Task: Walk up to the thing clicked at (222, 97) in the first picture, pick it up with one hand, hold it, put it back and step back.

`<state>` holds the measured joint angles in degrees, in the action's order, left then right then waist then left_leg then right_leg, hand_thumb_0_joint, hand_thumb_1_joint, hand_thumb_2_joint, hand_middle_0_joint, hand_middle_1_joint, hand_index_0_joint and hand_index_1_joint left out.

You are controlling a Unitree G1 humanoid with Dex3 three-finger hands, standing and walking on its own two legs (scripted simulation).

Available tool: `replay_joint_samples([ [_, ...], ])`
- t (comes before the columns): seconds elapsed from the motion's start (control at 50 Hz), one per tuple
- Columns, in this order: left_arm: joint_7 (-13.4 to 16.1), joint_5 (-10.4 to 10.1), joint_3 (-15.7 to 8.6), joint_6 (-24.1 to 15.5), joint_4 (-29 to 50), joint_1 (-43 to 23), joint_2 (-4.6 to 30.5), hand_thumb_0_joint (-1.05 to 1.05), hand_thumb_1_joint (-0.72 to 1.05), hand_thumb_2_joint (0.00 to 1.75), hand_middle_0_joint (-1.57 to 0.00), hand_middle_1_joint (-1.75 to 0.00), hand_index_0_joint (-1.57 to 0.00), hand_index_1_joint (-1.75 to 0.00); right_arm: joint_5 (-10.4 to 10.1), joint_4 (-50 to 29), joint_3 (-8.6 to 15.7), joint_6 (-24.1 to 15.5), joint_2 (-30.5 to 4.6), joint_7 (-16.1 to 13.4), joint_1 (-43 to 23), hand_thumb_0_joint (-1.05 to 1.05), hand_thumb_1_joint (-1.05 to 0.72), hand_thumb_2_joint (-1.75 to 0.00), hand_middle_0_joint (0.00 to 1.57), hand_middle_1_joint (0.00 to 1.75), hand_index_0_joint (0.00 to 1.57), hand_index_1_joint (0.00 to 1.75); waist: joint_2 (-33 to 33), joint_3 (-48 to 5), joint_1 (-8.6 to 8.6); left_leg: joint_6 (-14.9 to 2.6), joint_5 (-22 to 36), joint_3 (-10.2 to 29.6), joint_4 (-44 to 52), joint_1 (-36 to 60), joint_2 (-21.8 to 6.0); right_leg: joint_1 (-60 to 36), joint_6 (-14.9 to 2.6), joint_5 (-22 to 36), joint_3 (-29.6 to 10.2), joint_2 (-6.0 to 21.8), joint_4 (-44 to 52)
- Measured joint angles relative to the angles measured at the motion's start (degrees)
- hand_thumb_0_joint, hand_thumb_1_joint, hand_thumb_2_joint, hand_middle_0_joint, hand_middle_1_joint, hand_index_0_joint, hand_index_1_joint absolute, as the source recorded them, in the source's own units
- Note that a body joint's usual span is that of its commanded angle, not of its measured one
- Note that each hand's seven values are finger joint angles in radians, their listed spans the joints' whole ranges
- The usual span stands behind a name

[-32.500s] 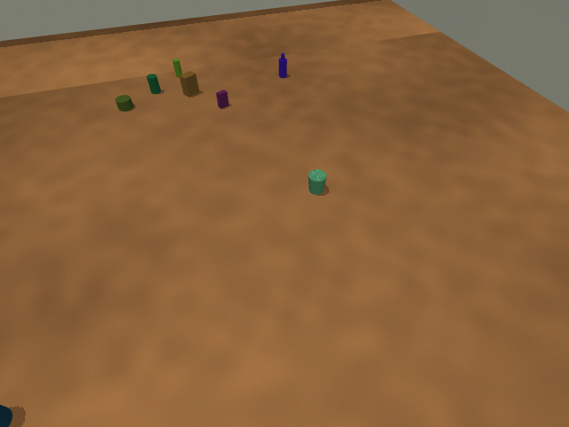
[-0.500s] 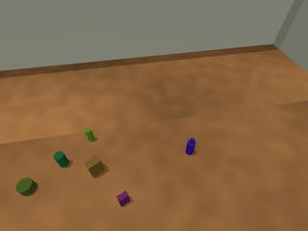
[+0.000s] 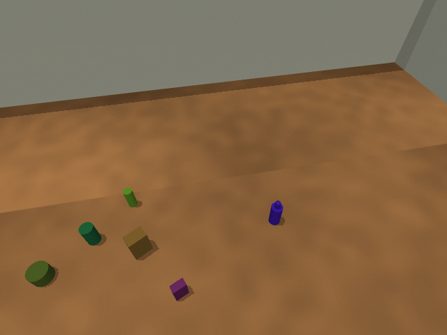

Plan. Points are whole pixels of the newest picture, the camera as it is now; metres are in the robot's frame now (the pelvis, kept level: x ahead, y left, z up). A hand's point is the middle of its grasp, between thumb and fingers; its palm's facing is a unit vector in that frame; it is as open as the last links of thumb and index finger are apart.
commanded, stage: stand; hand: left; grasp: from above
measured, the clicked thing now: (179, 289) +0.45 +0.21 -0.73
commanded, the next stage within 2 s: step back in 1.38 s
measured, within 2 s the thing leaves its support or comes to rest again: neither
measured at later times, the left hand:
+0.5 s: hand out of the picture +0.08 +0.24 -0.16, palm faces +0.00 -0.94 -0.34, open 7.4 cm
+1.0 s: hand out of the picture +0.07 +0.24 -0.16, palm faces -0.01 -0.94 -0.34, open 7.4 cm
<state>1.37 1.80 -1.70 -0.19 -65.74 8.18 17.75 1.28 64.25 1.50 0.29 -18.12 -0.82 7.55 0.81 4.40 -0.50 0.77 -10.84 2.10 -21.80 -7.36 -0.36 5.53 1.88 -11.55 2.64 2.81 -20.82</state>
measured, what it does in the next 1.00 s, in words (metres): stands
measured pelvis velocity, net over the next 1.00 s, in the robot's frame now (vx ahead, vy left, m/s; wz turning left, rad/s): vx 0.01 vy -0.01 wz -0.01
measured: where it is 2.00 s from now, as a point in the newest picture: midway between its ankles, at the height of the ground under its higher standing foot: outside the picture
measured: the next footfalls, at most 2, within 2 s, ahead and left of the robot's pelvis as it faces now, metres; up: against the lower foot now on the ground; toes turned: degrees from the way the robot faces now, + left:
none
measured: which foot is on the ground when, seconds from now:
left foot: down 0.00-1.00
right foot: down 0.00-1.00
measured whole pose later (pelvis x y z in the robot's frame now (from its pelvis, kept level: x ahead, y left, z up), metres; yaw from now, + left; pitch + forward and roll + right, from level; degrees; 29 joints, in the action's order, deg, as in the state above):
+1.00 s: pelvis +0.01 -0.01 +0.00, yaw -1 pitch -3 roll +0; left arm 0.4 1.1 -1.5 -0.4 -65.9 6.8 18.6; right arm 1.0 65.1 0.4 -0.1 -19.1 -0.3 6.6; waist 0.6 3.9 -0.2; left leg 1.5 -10.4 1.6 -19.8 -6.4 -1.4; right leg 5.1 1.1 -11.1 2.2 1.8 -19.4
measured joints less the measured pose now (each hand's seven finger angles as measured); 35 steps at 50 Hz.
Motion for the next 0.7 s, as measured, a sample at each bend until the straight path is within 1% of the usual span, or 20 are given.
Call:
replay_joint_samples([
  [0.26, -0.2, -0.4, 0.1, -0.2, -0.4, -1.4, -0.1, 0.01, 0.90, 0.89, -0.21, -0.30, -0.20, -0.30, -0.1, 0.6, -0.6, -0.1, -0.4, 0.0, -0.9, 0.01, -0.91, -0.89, 0.20, 0.30, 0.21, 0.30, 0.0, -0.1, 0.21, 0.44, 0.0, 0.0, 0.8, 0.6, -0.7, -0.8, -0.40, 0.4, 0.0, -0.7, 1.4],
  [0.7, -0.8, -0.5, 0.0, -0.1, -0.2, -1.9, 0.6, 0.01, 0.90, 0.89, -0.21, -0.30, -0.20, -0.30, -0.2, 0.7, -1.0, -0.5, -0.7, 0.3, -1.3, 0.01, -0.91, -0.89, 0.20, 0.30, 0.21, 0.30, 0.0, -0.4, 0.23, 0.57, 0.5, -0.5, 2.0, 1.1, -0.7, -0.5, -0.54, 0.4, -0.4, -0.7, 1.4],
])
